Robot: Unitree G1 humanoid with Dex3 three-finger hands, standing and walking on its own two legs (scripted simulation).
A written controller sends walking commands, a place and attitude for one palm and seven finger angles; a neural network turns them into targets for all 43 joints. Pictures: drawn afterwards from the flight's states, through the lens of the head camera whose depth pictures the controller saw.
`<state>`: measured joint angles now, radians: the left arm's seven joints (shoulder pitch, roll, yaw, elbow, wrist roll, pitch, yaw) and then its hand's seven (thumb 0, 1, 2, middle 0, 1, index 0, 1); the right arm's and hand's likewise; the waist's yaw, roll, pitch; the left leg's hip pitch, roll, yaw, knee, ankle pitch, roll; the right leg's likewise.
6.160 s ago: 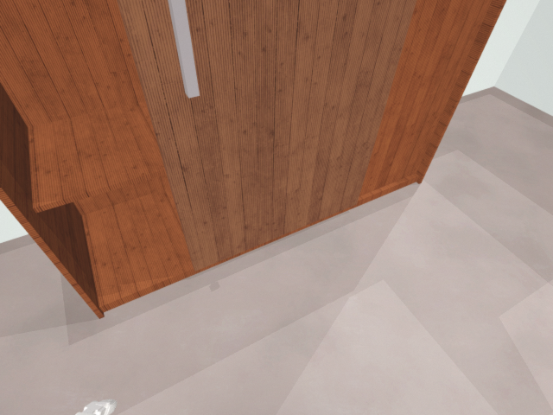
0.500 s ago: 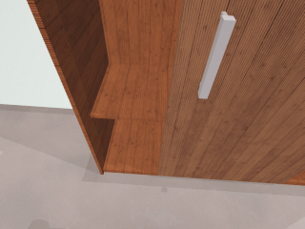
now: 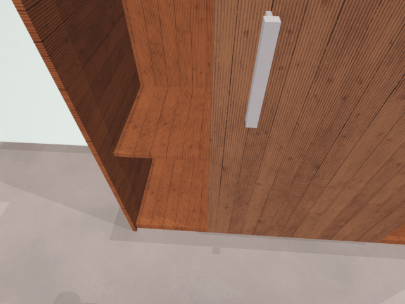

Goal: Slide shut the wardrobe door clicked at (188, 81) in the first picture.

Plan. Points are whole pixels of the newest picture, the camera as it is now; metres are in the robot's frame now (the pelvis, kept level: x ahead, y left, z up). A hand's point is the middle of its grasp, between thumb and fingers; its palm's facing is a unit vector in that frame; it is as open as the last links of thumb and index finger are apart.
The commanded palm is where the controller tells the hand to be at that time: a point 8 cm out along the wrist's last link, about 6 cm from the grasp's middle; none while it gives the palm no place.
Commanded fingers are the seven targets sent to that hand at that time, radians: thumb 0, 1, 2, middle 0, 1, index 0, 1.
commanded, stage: look again from close up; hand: right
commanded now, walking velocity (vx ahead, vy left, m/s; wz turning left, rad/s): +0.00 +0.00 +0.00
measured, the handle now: (258, 75) +0.53 -0.09 +0.19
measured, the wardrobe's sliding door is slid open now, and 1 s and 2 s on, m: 0.37 0.37 0.37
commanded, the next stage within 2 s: shuffle to correct the standing spot in 0.28 s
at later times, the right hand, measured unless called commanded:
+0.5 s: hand out of the picture -0.01 -0.14 -0.18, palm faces +0.02 +0.99 -0.16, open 7.4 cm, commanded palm none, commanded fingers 0.00 -0.90 -0.90 0.20 0.30 0.20 0.30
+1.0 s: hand out of the picture +0.03 -0.11 -0.19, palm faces +0.06 +0.99 -0.16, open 7.4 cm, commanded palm none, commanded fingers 0.00 -0.90 -0.90 0.20 0.30 0.20 0.30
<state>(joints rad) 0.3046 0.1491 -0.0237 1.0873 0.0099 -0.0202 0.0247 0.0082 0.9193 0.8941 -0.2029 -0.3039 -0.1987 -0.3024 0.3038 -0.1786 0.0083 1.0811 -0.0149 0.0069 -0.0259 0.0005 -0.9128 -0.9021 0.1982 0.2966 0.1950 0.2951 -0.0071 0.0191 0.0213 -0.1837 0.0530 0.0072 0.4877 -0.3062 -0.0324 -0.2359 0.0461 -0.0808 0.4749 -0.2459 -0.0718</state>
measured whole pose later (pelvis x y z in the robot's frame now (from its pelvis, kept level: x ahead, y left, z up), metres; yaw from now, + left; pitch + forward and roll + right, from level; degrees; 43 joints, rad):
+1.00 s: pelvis +0.07 +0.04 -0.01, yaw +1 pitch -1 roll -1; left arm 0.17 0.15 -0.01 1.04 0.00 -0.03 0.05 0.01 0.92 0.89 -0.20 -0.30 -0.20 -0.30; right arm 0.35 -0.12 0.00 1.11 -0.01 0.03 -0.05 0.00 -0.91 -0.90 0.20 0.30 0.20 0.30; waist -0.04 0.04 0.07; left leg -0.26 0.03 0.03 0.78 -0.53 0.00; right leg -0.27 0.02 -0.12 0.53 -0.26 -0.06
